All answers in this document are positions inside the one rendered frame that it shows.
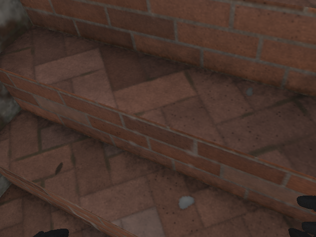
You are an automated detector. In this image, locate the right robot hand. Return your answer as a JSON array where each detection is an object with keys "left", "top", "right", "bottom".
[{"left": 288, "top": 196, "right": 316, "bottom": 237}]

